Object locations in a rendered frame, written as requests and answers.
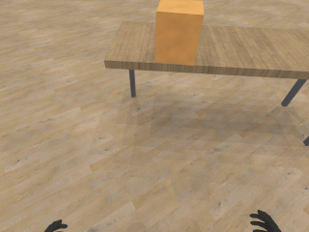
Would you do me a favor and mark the carton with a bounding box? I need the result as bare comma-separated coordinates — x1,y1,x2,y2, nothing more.
154,0,205,66

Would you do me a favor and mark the robot right hand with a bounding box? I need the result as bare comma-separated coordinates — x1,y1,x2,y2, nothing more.
249,210,282,232

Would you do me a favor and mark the table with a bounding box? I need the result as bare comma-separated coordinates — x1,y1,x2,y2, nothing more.
104,20,309,146

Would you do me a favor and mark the robot left hand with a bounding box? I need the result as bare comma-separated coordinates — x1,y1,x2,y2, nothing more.
44,219,68,232

